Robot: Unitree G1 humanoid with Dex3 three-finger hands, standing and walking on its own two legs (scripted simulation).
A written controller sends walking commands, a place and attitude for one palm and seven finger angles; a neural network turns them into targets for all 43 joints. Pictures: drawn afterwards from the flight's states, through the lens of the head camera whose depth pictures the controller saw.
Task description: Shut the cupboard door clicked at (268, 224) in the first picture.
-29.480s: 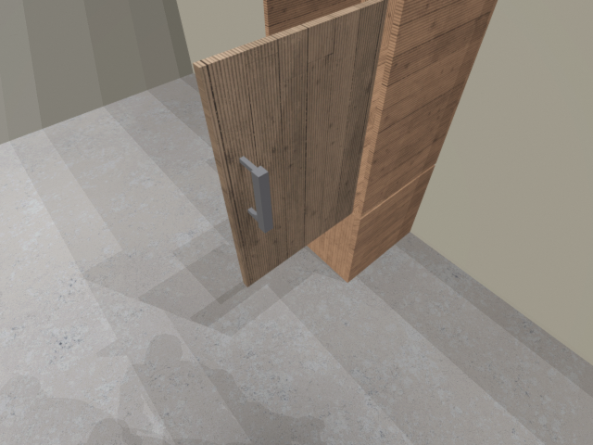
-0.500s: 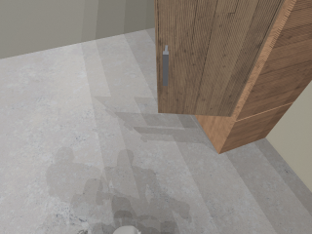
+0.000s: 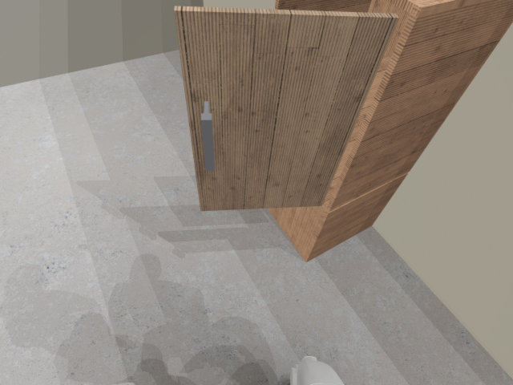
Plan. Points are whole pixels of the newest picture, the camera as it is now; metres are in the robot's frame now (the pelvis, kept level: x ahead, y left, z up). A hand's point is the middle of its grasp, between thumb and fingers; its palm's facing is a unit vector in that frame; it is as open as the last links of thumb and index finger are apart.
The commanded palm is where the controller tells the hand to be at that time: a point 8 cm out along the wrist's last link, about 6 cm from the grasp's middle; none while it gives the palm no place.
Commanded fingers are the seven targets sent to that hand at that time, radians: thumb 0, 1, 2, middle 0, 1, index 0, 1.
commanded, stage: take the last steps up to it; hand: left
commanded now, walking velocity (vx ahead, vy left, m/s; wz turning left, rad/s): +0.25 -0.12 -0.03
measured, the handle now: (208, 137) +0.61 +0.11 -0.01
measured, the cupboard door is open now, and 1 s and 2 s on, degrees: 65 65 65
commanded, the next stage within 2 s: come to a stop and stand still in 0.26 s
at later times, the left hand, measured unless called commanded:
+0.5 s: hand (197, 370) +0.18 +0.10 -0.20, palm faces +0.09 -0.98 -0.16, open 7.3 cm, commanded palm none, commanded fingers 0.00 0.90 0.90 -0.20 -0.30 -0.20 -0.30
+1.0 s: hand (177, 346) +0.21 +0.14 -0.18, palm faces -0.02 -0.96 -0.28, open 7.4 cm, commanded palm none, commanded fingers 0.00 0.90 0.90 -0.20 -0.30 -0.20 -0.30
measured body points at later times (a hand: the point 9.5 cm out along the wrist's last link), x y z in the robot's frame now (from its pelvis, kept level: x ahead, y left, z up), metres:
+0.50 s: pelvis +0.17 -0.07 -0.02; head +0.18 -0.05 +0.43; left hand +0.17 +0.15 -0.18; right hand +0.26 -0.29 -0.15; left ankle +0.19 +0.02 -0.75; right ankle +0.11 -0.16 -0.74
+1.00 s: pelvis +0.17 -0.05 -0.02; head +0.19 -0.06 +0.43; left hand +0.22 +0.19 -0.16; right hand +0.24 -0.31 -0.15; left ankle +0.17 +0.03 -0.75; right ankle +0.12 -0.17 -0.73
